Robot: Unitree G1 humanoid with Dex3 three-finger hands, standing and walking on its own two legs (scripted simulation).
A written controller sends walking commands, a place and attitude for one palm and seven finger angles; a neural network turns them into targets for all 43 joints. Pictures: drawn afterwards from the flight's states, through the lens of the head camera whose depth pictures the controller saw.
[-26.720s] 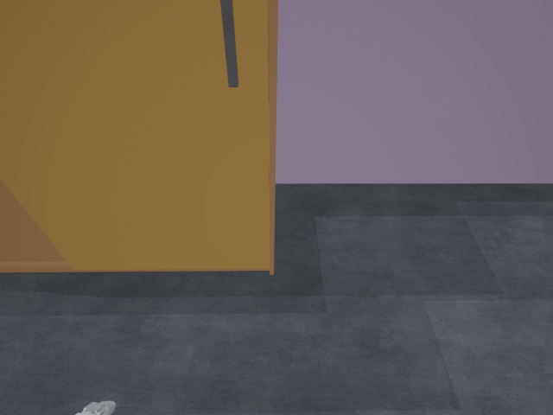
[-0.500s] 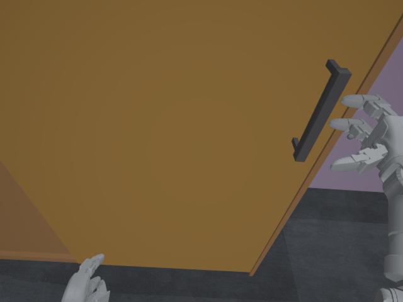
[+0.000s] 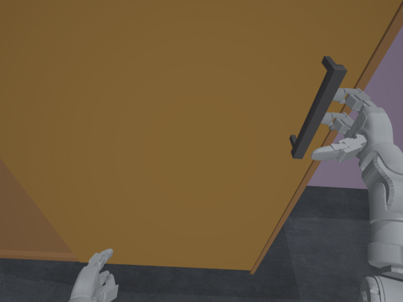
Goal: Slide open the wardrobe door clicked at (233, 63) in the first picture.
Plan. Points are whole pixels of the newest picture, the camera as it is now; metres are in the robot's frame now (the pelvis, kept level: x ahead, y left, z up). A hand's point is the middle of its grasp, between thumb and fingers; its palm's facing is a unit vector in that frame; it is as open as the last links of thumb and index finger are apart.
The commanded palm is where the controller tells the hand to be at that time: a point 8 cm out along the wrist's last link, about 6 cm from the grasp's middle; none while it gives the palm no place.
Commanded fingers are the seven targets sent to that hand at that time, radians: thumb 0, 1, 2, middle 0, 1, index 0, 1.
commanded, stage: slide the fingers in behind the handle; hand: right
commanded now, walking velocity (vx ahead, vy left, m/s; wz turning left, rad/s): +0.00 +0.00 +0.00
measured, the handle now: (311, 111) +0.43 -0.17 +0.21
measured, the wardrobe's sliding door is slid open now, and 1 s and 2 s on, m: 0.00 0.00 0.00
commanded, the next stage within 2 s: grip the handle and tug to test in 1.92 s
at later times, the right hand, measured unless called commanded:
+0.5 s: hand (326, 130) +0.37 -0.18 +0.21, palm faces -0.01 +1.00 -0.03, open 14.0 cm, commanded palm +0.34 -0.23 +0.22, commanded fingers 0.00 0.50 -0.30 0.30 1.20 0.30 1.20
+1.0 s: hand (313, 128) +0.37 -0.16 +0.21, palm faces -0.01 +1.00 -0.02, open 14.0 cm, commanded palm +0.34 -0.21 +0.22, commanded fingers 0.00 0.50 -0.30 0.30 1.20 0.30 1.20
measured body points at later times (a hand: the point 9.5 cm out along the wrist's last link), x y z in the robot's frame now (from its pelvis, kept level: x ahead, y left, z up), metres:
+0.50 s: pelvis +0.00 +0.00 +0.00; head -0.03 +0.02 +0.45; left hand +0.16 +0.24 -0.09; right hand +0.36 -0.23 +0.22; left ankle -0.03 +0.12 -0.74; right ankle -0.01 -0.12 -0.74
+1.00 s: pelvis +0.00 +0.01 +0.00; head -0.02 +0.02 +0.45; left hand +0.17 +0.24 -0.08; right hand +0.37 -0.21 +0.22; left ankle -0.03 +0.12 -0.74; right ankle -0.01 -0.12 -0.74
